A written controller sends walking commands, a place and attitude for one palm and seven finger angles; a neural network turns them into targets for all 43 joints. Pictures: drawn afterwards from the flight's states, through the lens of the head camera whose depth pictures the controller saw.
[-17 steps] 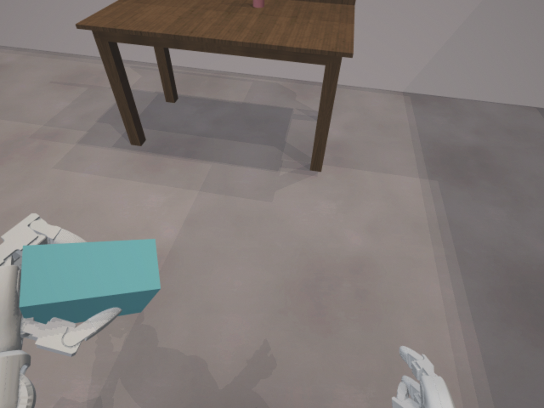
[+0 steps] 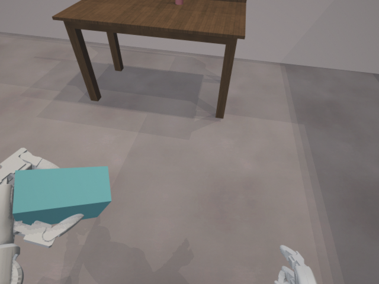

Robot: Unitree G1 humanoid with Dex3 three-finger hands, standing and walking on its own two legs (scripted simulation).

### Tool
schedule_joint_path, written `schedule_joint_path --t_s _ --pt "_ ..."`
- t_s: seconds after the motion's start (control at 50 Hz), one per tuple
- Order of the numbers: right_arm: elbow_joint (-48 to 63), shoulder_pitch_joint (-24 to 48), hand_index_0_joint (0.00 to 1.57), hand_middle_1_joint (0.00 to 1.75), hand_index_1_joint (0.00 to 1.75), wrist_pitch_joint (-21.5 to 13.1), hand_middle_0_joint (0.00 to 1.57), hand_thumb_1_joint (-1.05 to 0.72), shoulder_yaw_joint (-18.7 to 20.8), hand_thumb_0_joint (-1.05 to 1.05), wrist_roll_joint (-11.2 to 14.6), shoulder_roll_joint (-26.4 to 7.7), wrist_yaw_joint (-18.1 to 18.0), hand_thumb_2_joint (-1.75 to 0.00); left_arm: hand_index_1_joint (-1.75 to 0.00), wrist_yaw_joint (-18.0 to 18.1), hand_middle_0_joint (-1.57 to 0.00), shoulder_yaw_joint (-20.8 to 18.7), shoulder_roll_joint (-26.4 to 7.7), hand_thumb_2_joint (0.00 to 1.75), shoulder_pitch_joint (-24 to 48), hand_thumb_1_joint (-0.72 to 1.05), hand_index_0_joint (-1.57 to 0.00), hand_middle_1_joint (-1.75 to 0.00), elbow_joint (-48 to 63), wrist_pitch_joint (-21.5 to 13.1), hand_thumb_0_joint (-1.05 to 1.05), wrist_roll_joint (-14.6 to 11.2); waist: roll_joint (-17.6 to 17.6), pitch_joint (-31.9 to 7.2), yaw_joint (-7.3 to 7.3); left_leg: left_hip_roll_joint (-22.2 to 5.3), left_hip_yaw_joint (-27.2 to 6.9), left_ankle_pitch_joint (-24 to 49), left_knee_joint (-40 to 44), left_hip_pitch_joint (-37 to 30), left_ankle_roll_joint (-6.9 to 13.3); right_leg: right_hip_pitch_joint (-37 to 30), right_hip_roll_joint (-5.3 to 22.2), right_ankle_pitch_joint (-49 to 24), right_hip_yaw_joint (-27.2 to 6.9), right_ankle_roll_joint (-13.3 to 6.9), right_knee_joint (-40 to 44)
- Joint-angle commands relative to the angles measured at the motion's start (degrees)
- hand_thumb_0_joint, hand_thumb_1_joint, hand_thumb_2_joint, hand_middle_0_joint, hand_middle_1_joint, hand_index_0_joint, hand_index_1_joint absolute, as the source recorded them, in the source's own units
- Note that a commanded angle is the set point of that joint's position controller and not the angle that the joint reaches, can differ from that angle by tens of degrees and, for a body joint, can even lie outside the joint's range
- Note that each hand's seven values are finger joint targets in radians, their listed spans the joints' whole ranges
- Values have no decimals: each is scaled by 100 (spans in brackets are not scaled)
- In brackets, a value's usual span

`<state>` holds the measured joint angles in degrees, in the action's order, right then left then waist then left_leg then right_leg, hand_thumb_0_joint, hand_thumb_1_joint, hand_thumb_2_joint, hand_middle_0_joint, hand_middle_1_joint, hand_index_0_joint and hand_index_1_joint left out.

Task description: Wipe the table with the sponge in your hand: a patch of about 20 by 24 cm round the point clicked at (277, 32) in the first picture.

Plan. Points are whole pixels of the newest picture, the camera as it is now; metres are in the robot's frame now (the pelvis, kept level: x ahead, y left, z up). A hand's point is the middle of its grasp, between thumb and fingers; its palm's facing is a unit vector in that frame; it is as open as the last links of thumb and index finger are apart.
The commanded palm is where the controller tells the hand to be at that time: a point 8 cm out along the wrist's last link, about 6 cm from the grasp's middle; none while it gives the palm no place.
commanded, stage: look at it before walking up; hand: left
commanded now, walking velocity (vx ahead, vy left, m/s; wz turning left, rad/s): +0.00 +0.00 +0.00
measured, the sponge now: (76, 196) +0.22 +0.20 +0.14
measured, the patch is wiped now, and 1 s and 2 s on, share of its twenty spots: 0.00 0.00 0.00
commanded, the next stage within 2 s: walk to a spot facing it in 0.06 s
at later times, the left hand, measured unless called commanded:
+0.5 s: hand (38, 195) +0.21 +0.25 +0.16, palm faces +0.48 -0.78 -0.39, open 10.1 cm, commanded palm +0.16 +0.29 +0.18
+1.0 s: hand (43, 140) +0.30 +0.28 +0.18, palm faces +0.51 -0.75 -0.43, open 10.1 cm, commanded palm +0.25 +0.32 +0.18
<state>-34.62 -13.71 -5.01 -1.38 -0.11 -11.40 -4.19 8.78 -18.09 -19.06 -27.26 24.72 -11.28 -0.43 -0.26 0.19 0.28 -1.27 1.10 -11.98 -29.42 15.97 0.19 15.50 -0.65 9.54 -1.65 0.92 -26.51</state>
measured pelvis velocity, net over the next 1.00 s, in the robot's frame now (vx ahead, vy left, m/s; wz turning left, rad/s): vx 0.13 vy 0.02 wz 0.15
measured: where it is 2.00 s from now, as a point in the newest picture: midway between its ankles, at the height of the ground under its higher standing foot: (190, 245)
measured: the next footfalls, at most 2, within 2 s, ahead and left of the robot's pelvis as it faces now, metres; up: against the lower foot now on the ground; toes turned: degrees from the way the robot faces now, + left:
right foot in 1.12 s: +0.31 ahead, -0.08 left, +0.00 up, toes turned -1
left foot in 1.68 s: +0.43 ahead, +0.14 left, +0.00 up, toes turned +28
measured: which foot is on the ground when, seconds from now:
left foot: down 0.00-1.00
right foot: down 0.00-0.68, up 0.70-1.00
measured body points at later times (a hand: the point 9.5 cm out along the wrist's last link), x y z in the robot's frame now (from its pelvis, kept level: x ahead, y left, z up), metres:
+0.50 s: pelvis +0.02 -0.01 -0.01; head +0.00 +0.00 +0.44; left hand +0.18 +0.29 +0.18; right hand +0.17 -0.23 -0.10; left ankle +0.04 +0.11 -0.73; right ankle +0.05 -0.13 -0.74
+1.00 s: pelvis +0.13 +0.02 +0.01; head +0.15 +0.02 +0.46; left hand +0.27 +0.32 +0.21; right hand +0.32 -0.15 -0.09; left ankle +0.08 +0.13 -0.74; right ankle +0.21 -0.10 -0.68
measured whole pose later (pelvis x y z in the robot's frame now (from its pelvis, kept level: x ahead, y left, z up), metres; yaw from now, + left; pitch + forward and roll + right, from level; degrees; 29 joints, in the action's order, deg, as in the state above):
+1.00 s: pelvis +0.13 +0.02 +0.01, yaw +8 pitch +0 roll -1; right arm -35.3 -13.1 -6.6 -2.4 -0.5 -6.3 -2.7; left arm 8.4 -20.3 -20.9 -29.2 31.1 -12.2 -0.8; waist -1.1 1.0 -0.3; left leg -4.4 6.3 -16.6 -25.7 9.4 -0.3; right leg 30.6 5.1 19.1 6.7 2.5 -52.1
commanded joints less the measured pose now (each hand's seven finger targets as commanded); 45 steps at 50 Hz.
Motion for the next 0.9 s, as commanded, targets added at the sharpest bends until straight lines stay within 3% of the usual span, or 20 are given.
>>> schedule_joint_path --t_s 0.0,0.14,0.26,0.34,0.38,0.42,0.44,0.46,0.48,0.52,0.56,0.6,0.62,0.64,0.66,0.68,0.7,0.74,0.8,0.88 --pt "899 583 20 30 30 -294 20 -90 274 0 23 -681 -43 -90 -160 93 -120 -592 -873 130 488 10 -120 -160 1206 -377 0 -33 -252 -486 -27 -321 -274 -519 803 359 70 -489 221 266 -242 -84 409" --pt "879 615 20 30 30 -297 20 -90 276 0 12 -702 -55 -90 -160 86 -120 -599 -931 130 710 10 -120 -160 1132 -367 0 -13 -258 -297 -26 -288 -259 -991 874 392 73 -246 220 782 -282 -87 612" --pt "910 595 20 30 30 -228 20 -90 306 0 -40 -703 -119 -90 -160 182 -120 -620 -980 130 785 10 -120 -160 1481 -277 0 54 -423 -209 33 -418 -780 -2825 864 751 407 72 371 2617 -173 -247 158" --pt "788 543 20 30 30 -261 20 -90 342 0 -81 -687 -146 -90 -160 236 -120 -870 -1101 130 607 10 -120 -160 1619 -323 0 17 -815 -523 59 -905 -1562 -1754 853 334 694 -25 226 1556 384 -173 -773" --pt "756 468 20 30 30 -263 20 -90 351 0 -76 -694 -117 -90 -160 195 -120 -785 -925 130 288 10 -120 -160 1414 -321 0 -8 -848 -650 25 -942 -1586 -1109 708 452 735 -389 207 1380 464 -130 -594" --pt "797 448 20 30 30 -180 20 -90 367 0 -25 -675 -74 -90 -160 134 -120 -676 -843 130 167 10 -120 -160 1133 -274 0 0 -385 -363 34 -476 -875 -2277 221 1417 474 -679 661 2446 -144 -351 18" --pt "825 523 20 30 30 -158 20 -90 374 0 -29 -642 -70 -90 -160 114 -120 -690 -871 130 179 10 -120 -160 1090 -236 0 4 136 -104 -14 -90 -374 -2330 -575 1930 321 -649 1118 3128 -1005 -646 530" --pt "762 522 20 30 30 -138 20 -90 335 0 -17 -537 -53 -90 -160 121 -120 -627 -935 130 374 10 -120 -160 1080 -233 0 5 1146 107 -21 118 90 -1860 -1738 2310 158 -718 1891 3578 -2053 -975 1177" --pt "712 628 20 30 30 -157 20 -90 367 0 6 -624 -47 -90 -160 151 -120 -615 -1033 130 608 10 -120 -160 1075 -283 0 -12 1471 212 -82 16 81 -1688 -2832 2502 72 -789 2441 3215 -2547 -1269 1523" --pt "616 589 20 30 30 -191 20 -90 287 0 -76 -622 -48 -90 -160 166 -120 -630 -1074 130 814 10 -120 -160 1041 -397 0 65 825 123 -20 -273 -79 -1356 -2905 2190 27 -622 2336 2136 -1789 -1283 1317" --pt "645 694 20 30 30 -127 20 -90 247 0 -82 -527 -38 -90 -160 143 -120 -651 -1177 130 1016 10 -120 -160 1301 -439 0 121 905 206 -28 -483 98 -1252 -1677 915 122 335 1977 1963 -577 -992 990" --pt "673 650 20 30 30 -130 20 -90 260 0 -89 -481 -91 -90 -160 166 -120 -725 -1220 130 1038 10 -120 -160 1562 -459 0 56 634 -36 43 -90 614 -715 -516 -177 85 511 1499 2057 165 -726 429" --pt "705 578 20 30 30 -172 20 -90 276 0 -88 -523 -120 -90 -160 171 -120 -709 -1222 130 1135 10 -120 -160 1798 -474 0 19 218 -187 81 46 746 -634 -78 -621 44 529 1235 1952 436 -585 -156" --pt "782 508 20 30 30 -232 20 -90 346 0 -63 -639 -176 -90 -160 183 -120 -659 -1168 130 1166 10 -120 -160 2145 -519 0 -9 -671 -375 136 -199 350 -787 389 -1233 159 800 968 1591 633 -406 -1221" --pt "796 520 20 30 30 -270 20 -90 388 0 -66 -795 -158 -90 -160 228 -120 -721 -1137 130 1065 10 -120 -160 2430 -603 0 -20 -2195 -521 121 -1398 -1716 -1136 1079 -1926 656 1859 346 2171 948 -66 -2774" --pt "818 496 20 30 30 -304 20 -90 323 0 -46 -651 -95 -90 -160 290 -120 -705 -1204 130 1056 10 -120 -160 2544 -668 0 51 -2355 -494 125 -2136 -3071 -571 1496 -1916 1178 2307 197 2637 566 -64 -3849" --pt "686 511 20 30 30 -339 20 -90 315 0 -48 -587 -34 -90 -160 257 -120 -836 -1407 130 1052 10 -120 -160 2156 -638 0 126 -1604 -378 137 -2303 -3137 -1213 1603 -1330 1260 2209 514 2358 177 -108 -4243" --pt "642 426 20 30 30 -404 20 -90 397 0 -47 -611 17 -90 -160 220 -120 -855 -1293 130 997 10 -120 -160 2221 -520 0 54 -999 -236 146 -2253 -2884 -740 1428 -1175 1373 2463 722 2061 56 -3 -4286" --pt "566 366 20 30 30 -469 20 -90 424 0 39 -616 87 -90 -160 158 -120 -655 -931 130 496 10 -120 -160 2173 -471 0 11 -1077 -452 50 -1708 -1455 445 1180 -1502 1096 2500 645 1391 458 111 -3954" --pt "624 367 20 30 30 -421 20 -90 408 0 24 -594 95 -90 -160 59 -120 -662 -809 130 86 10 -120 -160 1744 -367 0 -66 -1011 -416 56 -1524 -754 808 1301 -1234 921 2119 583 945 804 182 -3111"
